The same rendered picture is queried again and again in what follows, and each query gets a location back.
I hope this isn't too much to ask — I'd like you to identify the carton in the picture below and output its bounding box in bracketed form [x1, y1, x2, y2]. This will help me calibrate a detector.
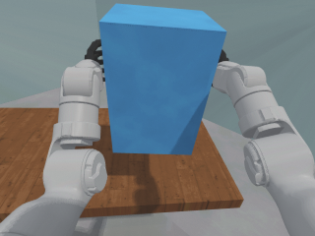
[98, 3, 227, 155]

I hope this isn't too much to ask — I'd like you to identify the right robot hand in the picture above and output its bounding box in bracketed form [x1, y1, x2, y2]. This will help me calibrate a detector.
[212, 50, 229, 87]

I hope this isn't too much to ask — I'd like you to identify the left robot hand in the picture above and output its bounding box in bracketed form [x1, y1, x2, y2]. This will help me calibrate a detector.
[85, 39, 105, 82]

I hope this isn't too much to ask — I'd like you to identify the robot left upper arm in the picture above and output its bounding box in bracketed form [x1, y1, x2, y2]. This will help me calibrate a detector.
[0, 148, 107, 236]

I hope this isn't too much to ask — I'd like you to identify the robot right upper arm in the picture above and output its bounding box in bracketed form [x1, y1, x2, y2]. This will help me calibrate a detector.
[243, 132, 315, 236]

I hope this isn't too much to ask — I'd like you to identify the left robot forearm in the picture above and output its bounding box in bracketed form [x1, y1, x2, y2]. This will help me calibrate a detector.
[42, 59, 104, 186]

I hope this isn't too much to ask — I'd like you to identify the table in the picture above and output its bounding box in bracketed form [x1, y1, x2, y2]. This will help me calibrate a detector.
[0, 107, 244, 223]

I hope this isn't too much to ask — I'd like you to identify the right robot forearm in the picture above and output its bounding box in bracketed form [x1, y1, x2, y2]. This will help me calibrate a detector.
[213, 61, 315, 175]

